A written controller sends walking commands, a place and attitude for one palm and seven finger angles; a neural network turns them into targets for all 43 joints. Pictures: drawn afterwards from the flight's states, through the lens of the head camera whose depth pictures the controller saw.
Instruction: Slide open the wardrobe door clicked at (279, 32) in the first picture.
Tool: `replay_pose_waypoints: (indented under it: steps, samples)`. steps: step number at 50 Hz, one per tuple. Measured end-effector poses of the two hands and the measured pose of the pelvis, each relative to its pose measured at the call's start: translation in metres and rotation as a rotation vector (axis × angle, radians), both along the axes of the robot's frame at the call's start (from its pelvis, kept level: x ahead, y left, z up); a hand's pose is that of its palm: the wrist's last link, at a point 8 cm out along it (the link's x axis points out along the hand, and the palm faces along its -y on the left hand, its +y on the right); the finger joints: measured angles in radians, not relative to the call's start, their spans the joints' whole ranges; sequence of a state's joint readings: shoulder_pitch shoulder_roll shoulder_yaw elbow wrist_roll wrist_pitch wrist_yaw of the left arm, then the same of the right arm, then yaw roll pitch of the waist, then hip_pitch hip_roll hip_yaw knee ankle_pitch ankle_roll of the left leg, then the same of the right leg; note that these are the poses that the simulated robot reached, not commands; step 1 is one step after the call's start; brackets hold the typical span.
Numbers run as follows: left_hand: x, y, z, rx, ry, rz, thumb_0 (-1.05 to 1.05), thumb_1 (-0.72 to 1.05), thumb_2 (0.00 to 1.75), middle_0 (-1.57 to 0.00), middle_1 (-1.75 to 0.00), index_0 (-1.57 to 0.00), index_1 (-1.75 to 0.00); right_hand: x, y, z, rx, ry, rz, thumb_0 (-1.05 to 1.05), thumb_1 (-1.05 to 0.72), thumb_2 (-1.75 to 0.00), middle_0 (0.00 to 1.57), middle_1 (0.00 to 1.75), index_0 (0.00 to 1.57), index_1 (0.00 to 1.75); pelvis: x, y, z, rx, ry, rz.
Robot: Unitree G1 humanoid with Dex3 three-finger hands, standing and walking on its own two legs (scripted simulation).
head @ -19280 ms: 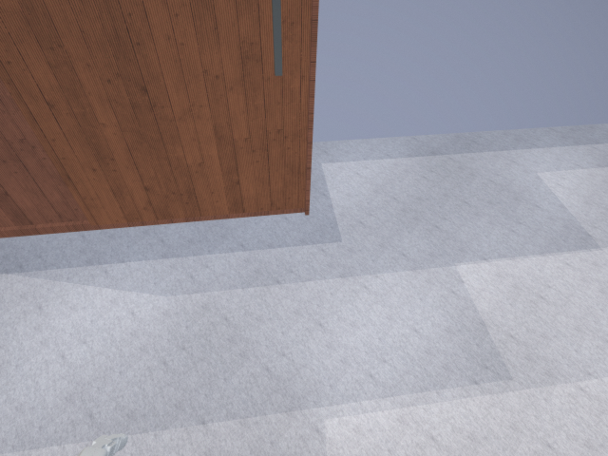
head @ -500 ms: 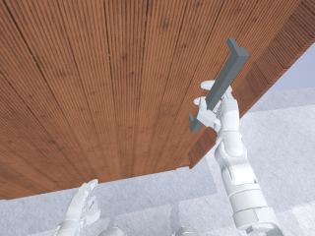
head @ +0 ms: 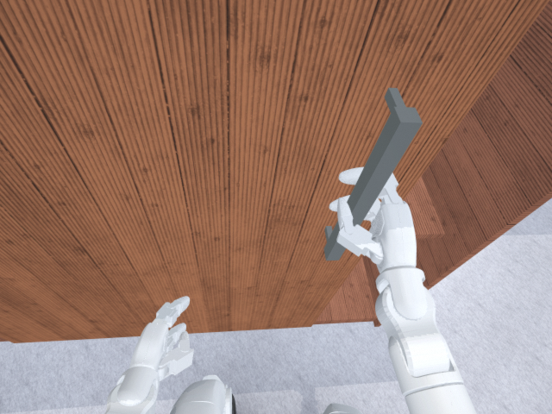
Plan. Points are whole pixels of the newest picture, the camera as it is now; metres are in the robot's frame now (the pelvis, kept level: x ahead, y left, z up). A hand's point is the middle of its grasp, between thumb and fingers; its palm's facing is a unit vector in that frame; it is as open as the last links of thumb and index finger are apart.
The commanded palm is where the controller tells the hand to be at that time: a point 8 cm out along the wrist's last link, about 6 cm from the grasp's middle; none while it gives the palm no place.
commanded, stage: step sideways, sliding the door along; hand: right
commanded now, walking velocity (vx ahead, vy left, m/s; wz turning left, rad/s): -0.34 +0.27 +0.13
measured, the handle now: (355, 192) +0.38 -0.10 +0.11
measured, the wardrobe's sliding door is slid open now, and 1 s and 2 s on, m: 0.24 0.40 0.63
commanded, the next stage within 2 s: none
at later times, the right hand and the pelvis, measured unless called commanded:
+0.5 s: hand (284, 230) +0.32 +0.00 +0.11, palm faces -0.03 +1.00 -0.07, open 6.2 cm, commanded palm +0.29 +0.01 +0.10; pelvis -0.07 +0.08 +0.03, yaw +8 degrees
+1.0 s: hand (214, 225) +0.32 +0.08 +0.11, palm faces +0.18 +0.98 -0.08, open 6.1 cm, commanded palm +0.28 +0.11 +0.10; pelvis -0.11 +0.24 +0.02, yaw +4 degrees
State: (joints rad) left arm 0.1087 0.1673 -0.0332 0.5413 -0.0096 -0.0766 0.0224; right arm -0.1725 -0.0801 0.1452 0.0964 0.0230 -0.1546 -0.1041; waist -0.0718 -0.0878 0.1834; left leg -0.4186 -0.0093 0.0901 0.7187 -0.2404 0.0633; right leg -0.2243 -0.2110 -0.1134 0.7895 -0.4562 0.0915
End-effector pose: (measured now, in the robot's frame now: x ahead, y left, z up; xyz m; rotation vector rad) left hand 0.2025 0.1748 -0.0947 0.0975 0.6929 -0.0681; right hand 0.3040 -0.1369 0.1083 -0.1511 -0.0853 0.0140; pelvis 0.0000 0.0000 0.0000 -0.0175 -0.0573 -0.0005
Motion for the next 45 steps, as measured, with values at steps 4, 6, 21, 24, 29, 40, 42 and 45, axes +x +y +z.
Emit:
replay_pose_waypoints:
  steps: [4,6,21,24,29,40,42,45]
  samples:
    - [-0.020,0.028,-0.003,0.024,0.040,0.036,0.01,0.91,0.90,-0.20,-0.30,-0.20,-0.30,-0.003,0.020,0.002,0.019,0.034,-0.025,-0.02,-0.74,-0.83,0.38,1.37,0.18,1.40,-0.017,0.011,0.010,-0.038,0.033,0.026]
    - [-0.034,0.041,0.001,0.037,0.060,0.062,0.01,0.91,0.90,-0.19,-0.30,-0.20,-0.29,-0.004,0.028,0.002,0.032,0.047,-0.021,-0.01,-0.75,-0.83,0.36,1.36,0.17,1.40,-0.025,0.015,0.016,-0.045,0.041,0.036]
    - [-0.156,0.124,0.026,0.201,0.210,0.193,0.01,0.91,0.90,-0.19,-0.30,-0.20,-0.29,-0.006,0.069,0.005,0.079,0.099,0.051,0.02,-0.76,-0.79,0.30,1.34,0.21,1.40,-0.066,0.055,0.028,0.053,0.031,0.107]
    - [-0.169,0.137,0.026,0.188,0.242,0.194,0.01,0.91,0.90,-0.20,-0.30,-0.20,-0.30,-0.007,0.077,0.006,0.082,0.112,0.024,0.03,-0.75,-0.80,0.30,1.35,0.22,1.40,-0.071,0.073,0.031,0.074,0.031,0.134]
    - [-0.174,0.166,0.014,0.129,0.227,0.176,0.01,0.91,0.90,-0.20,-0.30,-0.20,-0.30,-0.010,0.093,0.006,0.053,0.097,-0.064,0.02,-0.75,-0.83,0.33,1.35,0.20,1.40,-0.084,0.117,0.026,0.069,0.030,0.135]
    - [-0.171,0.260,-0.006,0.189,0.221,0.226,0.01,0.91,0.90,-0.20,-0.30,-0.20,-0.30,-0.014,0.133,0.007,0.069,0.111,-0.213,0.02,-0.76,-0.85,0.30,1.27,0.20,1.40,-0.110,0.176,0.020,0.018,0.080,0.059]
    - [-0.173,0.272,-0.003,0.214,0.228,0.221,0.01,0.91,0.90,-0.20,-0.30,-0.20,-0.29,-0.014,0.138,0.007,0.070,0.102,-0.189,0.02,-0.77,-0.85,0.30,1.28,0.20,1.40,-0.113,0.185,0.016,0.018,0.073,0.053]
    - [-0.175,0.285,0.004,0.214,0.254,0.176,0.01,0.91,0.90,-0.19,-0.30,-0.19,-0.29,-0.015,0.149,0.007,0.070,0.107,-0.182,0.02,-0.78,-0.84,0.30,1.30,0.19,1.40,-0.116,0.204,0.020,0.019,0.055,0.057]
